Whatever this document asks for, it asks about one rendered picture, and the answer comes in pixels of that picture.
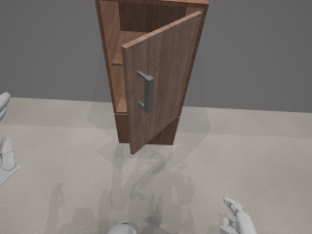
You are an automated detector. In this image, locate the cupboard door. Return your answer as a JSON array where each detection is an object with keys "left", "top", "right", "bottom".
[{"left": 121, "top": 11, "right": 203, "bottom": 155}]

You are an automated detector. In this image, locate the left robot hand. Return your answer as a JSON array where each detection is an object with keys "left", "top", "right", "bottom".
[{"left": 0, "top": 92, "right": 20, "bottom": 185}]

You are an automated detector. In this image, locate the handle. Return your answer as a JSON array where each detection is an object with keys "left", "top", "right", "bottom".
[{"left": 136, "top": 71, "right": 154, "bottom": 114}]

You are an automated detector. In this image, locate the robot left thigh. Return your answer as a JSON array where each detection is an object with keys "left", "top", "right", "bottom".
[{"left": 107, "top": 223, "right": 137, "bottom": 234}]

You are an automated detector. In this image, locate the right robot hand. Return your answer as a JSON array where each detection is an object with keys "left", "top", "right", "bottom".
[{"left": 220, "top": 197, "right": 257, "bottom": 234}]

